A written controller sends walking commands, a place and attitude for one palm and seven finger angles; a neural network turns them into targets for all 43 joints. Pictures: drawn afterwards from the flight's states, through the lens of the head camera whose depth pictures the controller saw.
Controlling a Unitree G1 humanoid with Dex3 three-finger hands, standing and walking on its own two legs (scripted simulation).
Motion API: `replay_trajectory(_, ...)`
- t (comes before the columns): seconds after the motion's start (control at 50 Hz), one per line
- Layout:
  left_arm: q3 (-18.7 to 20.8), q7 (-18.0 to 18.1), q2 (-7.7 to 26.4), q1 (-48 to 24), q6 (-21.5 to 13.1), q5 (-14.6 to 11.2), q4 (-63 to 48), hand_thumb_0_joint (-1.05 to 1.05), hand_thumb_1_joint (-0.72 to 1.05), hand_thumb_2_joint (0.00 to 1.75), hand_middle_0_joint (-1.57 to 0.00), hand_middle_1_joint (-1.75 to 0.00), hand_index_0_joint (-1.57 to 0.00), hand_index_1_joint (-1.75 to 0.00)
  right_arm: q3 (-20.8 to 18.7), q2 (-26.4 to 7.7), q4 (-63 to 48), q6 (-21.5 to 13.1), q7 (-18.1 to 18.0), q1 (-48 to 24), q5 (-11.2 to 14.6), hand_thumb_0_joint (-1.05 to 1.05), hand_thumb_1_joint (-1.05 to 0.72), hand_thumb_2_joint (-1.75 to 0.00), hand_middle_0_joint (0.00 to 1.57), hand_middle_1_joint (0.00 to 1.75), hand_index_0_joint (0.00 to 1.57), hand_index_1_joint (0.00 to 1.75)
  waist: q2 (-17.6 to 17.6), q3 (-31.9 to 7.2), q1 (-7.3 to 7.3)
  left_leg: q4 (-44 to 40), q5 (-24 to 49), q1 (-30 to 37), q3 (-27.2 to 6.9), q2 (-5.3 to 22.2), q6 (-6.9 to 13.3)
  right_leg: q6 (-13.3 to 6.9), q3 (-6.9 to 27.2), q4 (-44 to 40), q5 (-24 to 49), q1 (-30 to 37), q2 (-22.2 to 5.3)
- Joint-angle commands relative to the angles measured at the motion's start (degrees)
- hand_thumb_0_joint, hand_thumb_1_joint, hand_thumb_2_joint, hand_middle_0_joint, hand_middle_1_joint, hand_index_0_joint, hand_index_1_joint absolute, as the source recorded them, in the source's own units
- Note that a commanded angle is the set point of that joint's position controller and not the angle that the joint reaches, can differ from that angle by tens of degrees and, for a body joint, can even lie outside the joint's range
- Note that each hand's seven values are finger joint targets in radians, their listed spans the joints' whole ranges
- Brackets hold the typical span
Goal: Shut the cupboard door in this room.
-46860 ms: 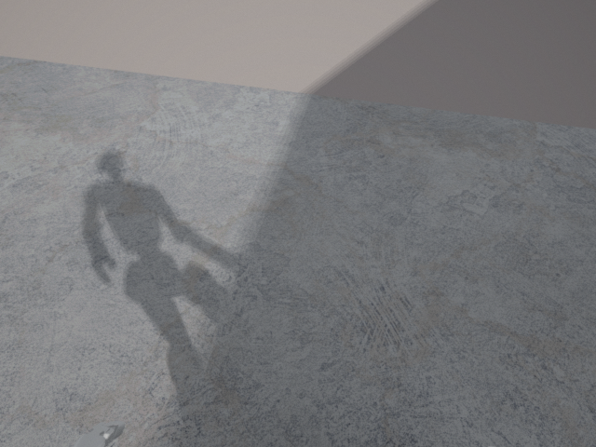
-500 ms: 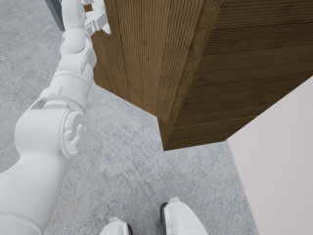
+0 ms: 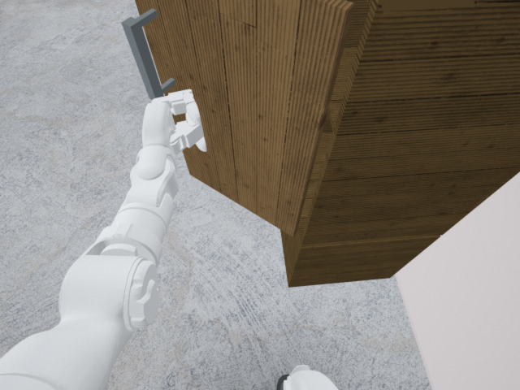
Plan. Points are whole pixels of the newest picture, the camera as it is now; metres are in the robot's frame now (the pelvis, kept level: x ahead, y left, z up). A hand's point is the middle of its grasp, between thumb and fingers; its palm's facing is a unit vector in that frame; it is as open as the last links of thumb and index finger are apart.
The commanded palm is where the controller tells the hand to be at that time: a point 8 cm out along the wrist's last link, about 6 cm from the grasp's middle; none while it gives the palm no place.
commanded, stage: pull the fist back off the door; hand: left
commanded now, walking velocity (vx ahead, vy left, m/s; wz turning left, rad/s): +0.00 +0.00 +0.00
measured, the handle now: (153, 58) +0.66 +0.13 +0.11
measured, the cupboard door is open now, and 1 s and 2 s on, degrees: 51 51 51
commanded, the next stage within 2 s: draw the hand back to the body in 0.16 s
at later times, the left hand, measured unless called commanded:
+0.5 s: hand (171, 138) +0.45 +0.09 +0.12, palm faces -0.04 -1.00 -0.06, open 3.1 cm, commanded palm +0.40 +0.14 +0.13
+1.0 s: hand (59, 251) +0.28 +0.19 +0.14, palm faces +0.15 -0.97 -0.17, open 3.2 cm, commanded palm +0.25 +0.24 +0.17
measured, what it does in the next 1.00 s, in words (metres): stands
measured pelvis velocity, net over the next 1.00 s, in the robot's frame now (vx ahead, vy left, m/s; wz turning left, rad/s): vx -0.01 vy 0.01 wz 0.02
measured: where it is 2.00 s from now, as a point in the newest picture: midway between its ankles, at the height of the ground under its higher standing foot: outside the picture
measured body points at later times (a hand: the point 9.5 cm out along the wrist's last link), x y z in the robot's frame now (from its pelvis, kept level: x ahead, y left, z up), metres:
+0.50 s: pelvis +0.00 +0.01 +0.01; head +0.05 -0.02 +0.45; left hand +0.45 +0.14 +0.13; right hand +0.02 -0.24 -0.13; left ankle -0.03 +0.12 -0.71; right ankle +0.03 -0.10 -0.71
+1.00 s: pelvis -0.01 +0.01 +0.03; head -0.02 +0.00 +0.48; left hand +0.27 +0.24 +0.15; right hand +0.20 -0.20 -0.04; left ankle -0.03 +0.12 -0.71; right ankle +0.03 -0.10 -0.71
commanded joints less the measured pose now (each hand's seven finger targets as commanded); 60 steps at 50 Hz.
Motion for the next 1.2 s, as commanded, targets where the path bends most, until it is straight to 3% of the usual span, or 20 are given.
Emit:
replay_trajectory(0.0, -2.68, 1.10, 7.94, -35.75, -11.33, -0.40, -26.86, 0.00, 0.90, 0.90, -1.30, -1.50, -1.30, -1.50, -2.50, -5.52, -3.12, -2.44, -0.94, 5.61, 0.21, 0.00, -0.90, -0.90, 0.20, 0.30, 0.20, 0.30, 1.32, -29.73, -1.07, -2.06, 16.64, 10.46, -1.27, -4.09, 1.88, 1.38, 3.81, -2.36, 23.53, 20.11, 1.24)
replay_trajectory(0.06, -5.04, 1.23, 6.25, -30.57, -11.57, 1.24, -23.47, 0.00, 0.90, 0.90, -1.30, -1.50, -1.30, -1.50, -2.66, -5.59, -1.86, -2.87, -1.18, 4.74, 0.53, 0.00, -0.90, -0.90, 0.20, 0.30, 0.20, 0.30, 0.76, -28.71, -0.93, -2.15, 16.65, 11.73, -2.07, -3.59, 1.56, 1.33, 3.00, -1.74, 21.96, 17.53, 1.18)
replay_trajectory(0.08, -5.96, 1.23, 5.59, -30.70, -10.21, 1.48, -21.04, 0.00, 0.90, 0.90, -1.30, -1.50, -1.30, -1.50, -2.56, -5.81, -1.47, -2.66, -1.30, 4.52, 0.67, 0.00, -0.90, -0.90, 0.20, 0.30, 0.20, 0.30, -1.06, -26.83, -2.15, -2.55, 15.38, 10.56, -1.96, -3.52, 1.67, 1.60, 2.87, -2.27, 21.09, 16.85, 1.05)
replay_trajectory(0.12, -4.87, 1.37, 6.88, -28.88, -6.29, 1.90, -12.93, 0.00, 0.90, 0.90, -1.30, -1.50, -1.30, -1.50, -2.35, -6.35, -0.84, -2.12, -1.71, 4.99, 1.18, 0.00, -0.90, -0.90, 0.20, 0.30, 0.20, 0.30, -5.32, -21.84, -2.51, -3.96, 11.13, 6.06, -2.01, -3.76, 1.67, 1.82, 2.82, -3.55, 17.62, 17.16, 0.86)
replay_trajectory(0.16, -5.24, 1.57, 5.55, -29.43, -2.93, 1.29, -9.39, 0.00, 0.90, 0.90, -1.30, -1.50, -1.30, -1.50, -2.09, -6.47, -0.96, -1.95, -1.76, 4.24, 1.55, 0.00, -0.90, -0.90, 0.20, 0.30, 0.20, 0.30, -5.10, -19.30, -2.77, -4.89, 8.38, 4.81, -2.07, -3.93, 1.56, 1.77, 2.73, -4.57, 14.62, 15.72, 0.68)
replay_trajectory(0.24, -0.86, 1.98, 7.44, -31.83, -2.26, -1.97, -8.89, 0.00, 0.90, 0.90, -1.30, -1.50, -1.30, -1.50, -1.30, -6.88, -1.78, -2.57, -2.06, 3.90, 1.12, 0.00, -0.90, -0.90, 0.20, 0.30, 0.20, 0.30, -7.43, -21.12, -2.18, -4.94, 9.89, 4.59, -2.28, -4.03, 1.59, 1.65, 2.93, -4.35, 15.76, 17.65, 0.69)
replay_trajectory(0.26, 0.26, 1.89, 8.03, -31.14, -3.28, -2.37, -9.65, 0.00, 0.90, 0.90, -1.30, -1.50, -1.30, -1.50, -1.22, -6.68, -2.10, -2.85, -1.99, 3.60, 0.85, 0.00, -0.90, -0.90, 0.20, 0.30, 0.20, 0.30, -6.27, -22.34, -1.28, -4.59, 11.01, 4.52, -1.92, -4.13, 1.54, 1.56, 3.27, -3.92, 17.18, 18.77, 0.72)
replay_trajectory(0.3, 4.87, 1.44, 13.05, -24.50, -6.75, -1.75, -15.12, 0.00, 0.90, 0.90, -1.30, -1.50, -1.30, -1.50, -1.38, -6.40, -3.82, -3.06, -1.75, 3.06, 0.43, 0.00, -0.90, -0.90, 0.20, 0.30, 0.20, 0.30, -4.53, -29.01, 2.84, -4.23, 16.08, 5.63, -1.10, -4.32, 1.51, 1.09, 3.78, -2.07, 23.08, 24.58, 0.61)
replay_trajectory(0.36, 4.12, -0.35, 13.59, -11.77, -9.54, 0.68, -22.10, 0.00, 0.90, 0.90, -1.30, -1.50, -1.30, -1.50, -1.58, -5.49, -6.15, -2.80, -1.07, 2.64, 0.45, 0.00, -0.90, -0.90, 0.20, 0.30, 0.20, 0.30, -2.92, -32.34, 6.18, -4.48, 22.61, 6.10, -0.35, -3.93, 1.58, 0.64, 3.72, -0.29, 30.13, 28.92, 0.43)
replay_trajectory(0.42, 1.84, -2.67, 11.67, -0.44, -6.33, 0.91, -26.95, 0.00, 0.90, 0.90, -1.30, -1.50, -1.30, -1.50, -2.26, -5.47, -8.23, -1.80, -0.84, 1.07, 1.76, 0.00, -0.90, -0.90, 0.20, 0.30, 0.20, 0.30, -5.21, -27.92, 7.18, -6.50, 21.94, 5.32, 0.67, -3.42, 1.99, 0.56, 3.59, -2.37, 30.48, 31.32, 0.34)
replay_trajectory(0.5, -1.92, -6.46, 7.26, 0.28, 0.32, -5.12, -41.08, 0.00, 0.90, 0.90, -1.30, -1.50, -1.30, -1.50, -2.25, -5.44, -10.17, -1.65, -2.30, -3.50, 3.60, 0.00, -0.90, -0.90, 0.20, 0.30, 0.20, 0.30, -6.95, -22.19, 5.92, -9.79, 17.88, 10.69, 0.91, -2.96, 2.18, 1.16, 3.00, -7.44, 25.69, 31.26, 0.73)
replay_trajectory(0.52, -3.96, -7.23, 5.48, -1.37, 0.89, -6.28, -46.98, 0.00, 0.90, 0.90, -1.30, -1.50, -1.30, -1.50, -2.13, -5.07, -10.95, -2.08, -2.92, -4.91, 3.99, 0.00, -0.90, -0.90, 0.20, 0.30, 0.20, 0.30, -4.39, -22.64, 5.67, -10.20, 18.52, 13.77, 0.90, -2.83, 2.23, 1.10, 2.70, -7.93, 24.79, 30.92, 0.65)
replay_trajectory(0.58, -4.72, -8.00, 6.43, -0.44, 1.82, -7.33, -54.18, 0.00, 0.90, 0.90, -1.30, -1.50, -1.30, -1.50, -1.35, -4.60, -10.06, -3.89, -4.46, -7.14, 3.98, 0.00, -0.90, -0.90, 0.20, 0.30, 0.20, 0.30, -2.19, -18.47, 5.50, -11.86, 15.57, 16.77, -0.12, -2.68, 2.49, 1.11, 2.49, -10.00, 19.85, 28.77, 0.84)
replay_trajectory(0.66, -6.25, -8.74, 6.15, 9.48, 3.55, -6.40, -57.41, 0.00, 0.90, 0.90, -1.30, -1.50, -1.30, -1.50, -0.47, -4.11, -9.93, -5.70, -5.16, -10.49, 4.28, 0.00, -0.90, -0.90, 0.20, 0.30, 0.20, 0.30, 0.58, -13.14, 6.74, -13.91, 12.56, 18.43, -1.31, -2.69, 2.22, 0.76, 1.81, -11.18, 14.27, 26.59, 0.47)
replay_trajectory(0.76, -2.56, -10.79, 8.75, 22.17, 12.11, -7.86, -57.72, 0.00, 0.90, 0.90, -1.16, -1.35, -1.16, -1.35, 0.57, -4.41, -11.91, -5.26, -5.25, -15.24, 4.93, 0.00, -0.90, -0.90, 0.20, 0.30, 0.20, 0.30, -4.54, -8.59, 9.65, -16.61, 9.05, 16.86, -1.56, -3.23, 2.03, 0.81, 1.70, -13.47, 9.92, 29.12, -0.40)
replay_trajectory(0.78, -6.23, -6.21, 9.71, 23.74, 8.99, -3.43, -66.24, 0.00, 0.90, 0.90, -1.13, -1.32, -1.13, -1.32, 0.57, -2.55, -12.48, -4.89, -5.98, -16.21, 3.82, 0.00, -0.90, -0.90, 0.20, 0.30, 0.20, 0.30, -7.04, -4.94, 9.02, -18.77, 9.73, 17.36, -1.31, -3.12, 2.18, 1.33, 3.38, -16.51, 6.63, 30.25, -1.39)
replay_trajectory(0.82, -5.57, -3.18, 8.55, 32.57, 9.31, -2.79, -65.93, 0.00, 0.90, 0.90, -1.08, -1.26, -1.08, -1.26, 0.88, -2.53, -12.62, -3.99, -6.24, -17.65, 3.46, 0.00, -0.90, -0.90, 0.20, 0.30, 0.20, 0.30, -8.44, -2.18, 9.70, -19.62, 8.62, 17.36, -1.71, -2.77, 2.29, 1.49, 3.32, -18.33, 3.59, 30.70, -1.42)
replay_trajectory(0.98, -3.50, 1.76, 12.15, 37.21, 10.30, 0.00, -86.31, 0.00, 0.90, 0.90, -0.86, -1.02, -0.86, -1.02, 1.83, -1.38, -12.87, -3.52, -6.75, -19.03, 2.03, 0.00, -0.90, -0.90, 0.20, 0.30, 0.20, 0.30, 5.81, -6.61, 9.35, -22.01, 16.35, 26.37, -2.08, -2.79, 1.62, 0.62, 2.25, -19.84, 12.71, 36.66, -0.89)
replay_trajectory(1.12, -1.69, 3.39, 12.27, 52.68, 11.45, 0.30, -89.00, 0.00, 0.90, 0.90, -0.67, -0.81, -0.67, -0.81, 1.70, -1.98, -11.97, -4.33, -6.81, -19.62, 1.24, 0.00, -0.90, -0.90, 0.20, 0.30, 0.20, 0.30, -0.99, -1.83, 9.97, -23.48, 18.72, 26.23, -3.07, -2.52, 1.40, 0.86, 1.13, -21.16, 13.30, 37.48, -0.33)
replay_trajectory(1.18, 2.15, 3.56, 13.96, 59.29, 11.59, 0.20, -89.77, 0.00, 0.90, 0.90, -0.58, -0.72, -0.58, -0.72, 1.42, -1.94, -11.86, -3.66, -6.63, -19.85, 1.18, 0.00, -0.90, -0.90, 0.20, 0.30, 0.20, 0.30, -3.04, -1.18, 10.84, -23.55, 19.52, 25.33, -3.16, -2.37, 1.24, 1.01, 0.91, -20.70, 13.73, 38.29, -0.39)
